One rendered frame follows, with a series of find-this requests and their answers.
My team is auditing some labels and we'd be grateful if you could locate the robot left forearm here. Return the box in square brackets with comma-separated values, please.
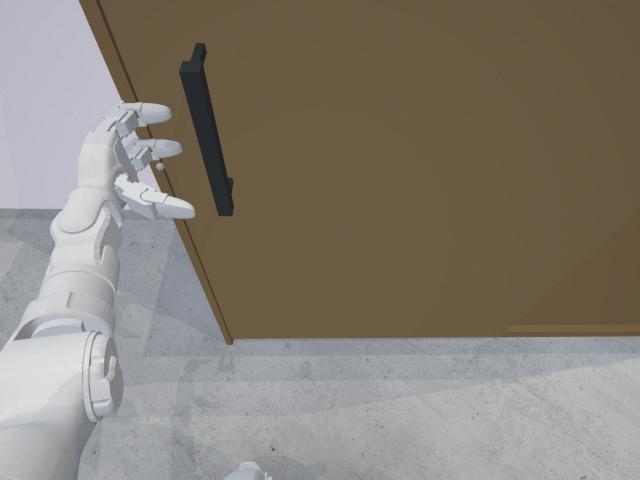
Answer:
[0, 188, 124, 356]

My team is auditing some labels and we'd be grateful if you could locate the wardrobe door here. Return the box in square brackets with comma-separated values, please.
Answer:
[513, 208, 640, 325]
[99, 0, 640, 339]

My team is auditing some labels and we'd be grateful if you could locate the robot left shin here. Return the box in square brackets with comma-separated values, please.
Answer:
[238, 462, 262, 471]

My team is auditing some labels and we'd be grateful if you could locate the handle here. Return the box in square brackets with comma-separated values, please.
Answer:
[179, 43, 234, 216]

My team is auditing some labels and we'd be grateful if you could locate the left robot upper arm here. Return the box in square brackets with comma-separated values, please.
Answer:
[0, 330, 124, 480]

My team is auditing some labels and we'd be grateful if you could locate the robot left hand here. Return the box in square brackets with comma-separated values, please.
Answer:
[77, 100, 195, 220]

